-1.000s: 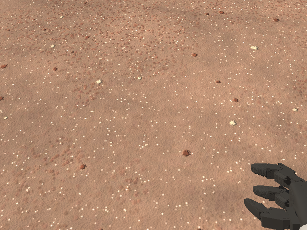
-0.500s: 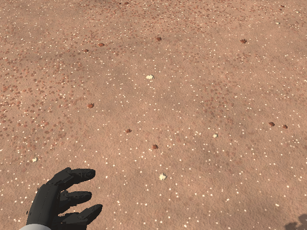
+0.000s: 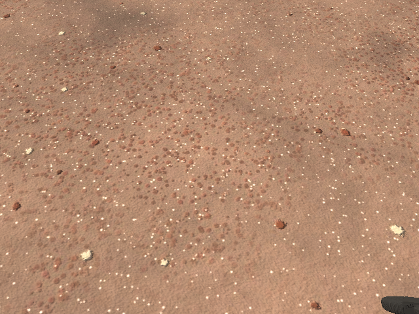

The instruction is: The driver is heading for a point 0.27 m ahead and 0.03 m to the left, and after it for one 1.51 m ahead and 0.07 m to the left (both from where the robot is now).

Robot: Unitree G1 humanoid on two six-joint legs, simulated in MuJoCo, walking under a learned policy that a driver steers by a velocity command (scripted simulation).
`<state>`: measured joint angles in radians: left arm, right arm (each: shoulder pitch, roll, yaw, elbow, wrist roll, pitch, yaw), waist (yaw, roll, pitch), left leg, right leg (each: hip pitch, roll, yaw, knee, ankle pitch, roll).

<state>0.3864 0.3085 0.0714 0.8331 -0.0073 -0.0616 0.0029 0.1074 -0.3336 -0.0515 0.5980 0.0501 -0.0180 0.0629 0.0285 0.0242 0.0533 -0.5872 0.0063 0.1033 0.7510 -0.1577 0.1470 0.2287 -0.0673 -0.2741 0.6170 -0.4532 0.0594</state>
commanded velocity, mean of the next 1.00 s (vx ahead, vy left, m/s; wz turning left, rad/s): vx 0.27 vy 0.00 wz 0.01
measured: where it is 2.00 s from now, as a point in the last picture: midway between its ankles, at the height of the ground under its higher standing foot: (221, 312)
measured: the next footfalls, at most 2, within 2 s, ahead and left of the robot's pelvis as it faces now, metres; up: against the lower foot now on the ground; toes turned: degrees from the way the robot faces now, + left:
right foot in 0.38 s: +0.55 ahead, -0.02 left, +0.00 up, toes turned +29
left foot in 0.80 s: +0.47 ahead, +0.14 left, +0.00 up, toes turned -3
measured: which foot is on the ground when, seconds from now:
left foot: down 0.00-0.40, up 0.42-0.78, down 0.80-1.00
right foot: down 0.00-0.00, up 0.02-0.36, down 0.38-0.84, up 0.86-1.00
